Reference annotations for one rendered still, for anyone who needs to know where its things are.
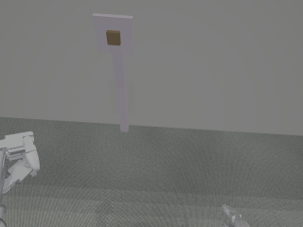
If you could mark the robot left hand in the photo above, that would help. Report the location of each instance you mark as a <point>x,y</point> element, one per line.
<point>19,148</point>

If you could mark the panel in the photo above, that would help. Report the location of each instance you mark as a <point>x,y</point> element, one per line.
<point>125,25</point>

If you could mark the robot right hand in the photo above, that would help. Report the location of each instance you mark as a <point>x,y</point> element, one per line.
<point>235,217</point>

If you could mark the button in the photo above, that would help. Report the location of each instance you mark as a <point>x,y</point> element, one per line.
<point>113,37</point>

